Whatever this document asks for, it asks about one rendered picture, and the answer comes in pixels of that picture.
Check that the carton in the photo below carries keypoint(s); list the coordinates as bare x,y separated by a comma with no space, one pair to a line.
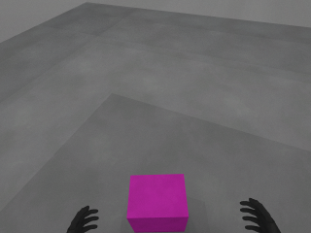
157,203

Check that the left robot hand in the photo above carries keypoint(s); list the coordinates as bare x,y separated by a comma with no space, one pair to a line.
77,224

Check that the right robot hand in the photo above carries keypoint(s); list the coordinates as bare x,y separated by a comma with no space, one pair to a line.
263,219

